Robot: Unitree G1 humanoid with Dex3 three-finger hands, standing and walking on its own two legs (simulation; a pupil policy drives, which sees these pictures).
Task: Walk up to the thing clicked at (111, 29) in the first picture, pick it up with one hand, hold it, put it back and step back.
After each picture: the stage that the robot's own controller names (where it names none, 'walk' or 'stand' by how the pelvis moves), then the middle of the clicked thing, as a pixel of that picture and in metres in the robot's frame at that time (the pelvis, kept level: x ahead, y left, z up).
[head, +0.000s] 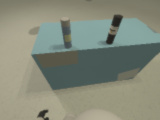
stand; (113, 31) +0.75 -0.17 +0.14
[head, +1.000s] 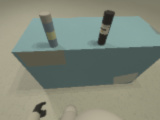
rise first; (104, 30) +0.65 -0.06 +0.17
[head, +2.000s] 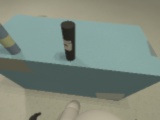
rise first; (69, 44) +0.42 +0.19 +0.16
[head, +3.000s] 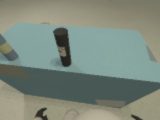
stand; (64, 50) +0.40 +0.18 +0.17
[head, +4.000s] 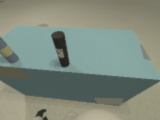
stand; (62, 51) +0.42 +0.20 +0.14
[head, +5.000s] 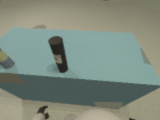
stand; (60, 57) +0.37 +0.20 +0.14
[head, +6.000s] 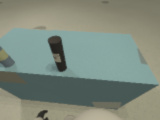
stand; (59, 56) +0.38 +0.21 +0.14
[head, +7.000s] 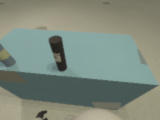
stand; (59, 56) +0.39 +0.22 +0.14
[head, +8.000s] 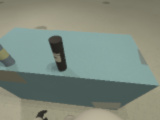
stand; (59, 56) +0.39 +0.21 +0.14
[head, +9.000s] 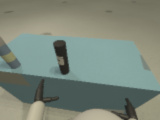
rise first; (62, 59) +0.38 +0.21 +0.14
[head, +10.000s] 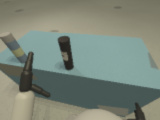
go down; (67, 55) +0.40 +0.20 +0.14
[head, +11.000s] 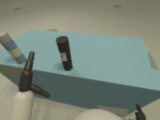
go down; (65, 55) +0.39 +0.20 +0.14
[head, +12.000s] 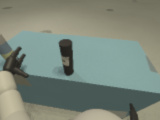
go down; (67, 59) +0.37 +0.17 +0.15
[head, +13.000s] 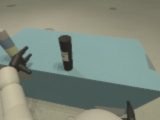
close in; (67, 55) +0.40 +0.18 +0.15
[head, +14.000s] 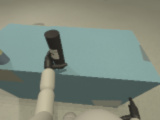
close; (57, 52) +0.39 +0.21 +0.17
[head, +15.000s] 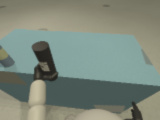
lift; (47, 64) +0.30 +0.25 +0.17
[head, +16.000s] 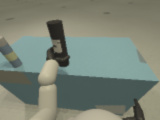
lift; (60, 46) +0.35 +0.18 +0.27
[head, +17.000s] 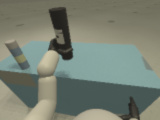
hold; (63, 37) +0.33 +0.16 +0.35
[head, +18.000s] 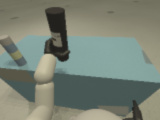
hold; (60, 39) +0.33 +0.17 +0.33
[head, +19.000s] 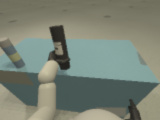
crouch; (61, 49) +0.36 +0.18 +0.26
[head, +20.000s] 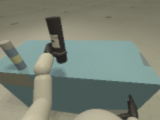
crouch; (58, 42) +0.37 +0.19 +0.30
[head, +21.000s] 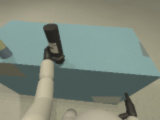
lower; (56, 47) +0.42 +0.22 +0.18
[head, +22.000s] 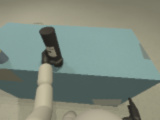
lower; (53, 50) +0.40 +0.22 +0.18
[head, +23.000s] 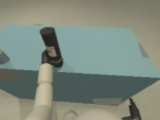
lower; (53, 50) +0.40 +0.22 +0.18
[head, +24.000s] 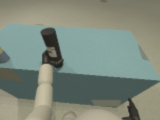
lower; (54, 50) +0.40 +0.23 +0.18
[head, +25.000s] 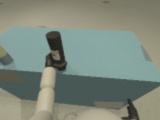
loosen; (58, 53) +0.38 +0.21 +0.17
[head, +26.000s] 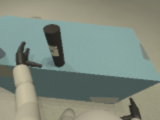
sink last; (56, 49) +0.39 +0.20 +0.18
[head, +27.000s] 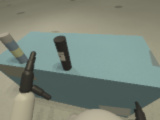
sink last; (64, 55) +0.39 +0.21 +0.16
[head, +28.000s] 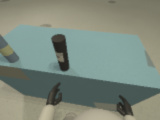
stand; (62, 55) +0.38 +0.20 +0.15
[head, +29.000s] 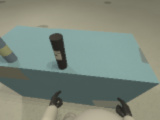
stand; (60, 54) +0.40 +0.21 +0.14
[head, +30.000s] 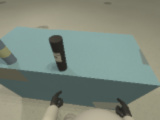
stand; (59, 55) +0.38 +0.21 +0.14
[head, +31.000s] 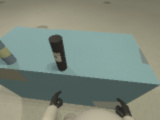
stand; (59, 55) +0.38 +0.21 +0.14
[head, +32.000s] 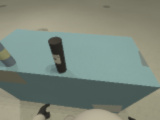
stand; (59, 57) +0.37 +0.21 +0.15
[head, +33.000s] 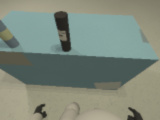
walk; (64, 35) +0.50 +0.20 +0.17
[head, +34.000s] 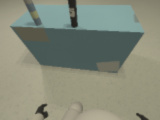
walk; (73, 13) +0.86 +0.22 +0.16
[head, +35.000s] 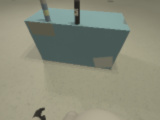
stand; (77, 13) +1.10 +0.22 +0.16
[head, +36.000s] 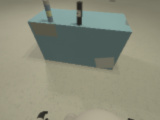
stand; (79, 14) +1.10 +0.19 +0.14
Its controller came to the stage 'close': yes
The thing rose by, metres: 0.22
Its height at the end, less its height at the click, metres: +0.00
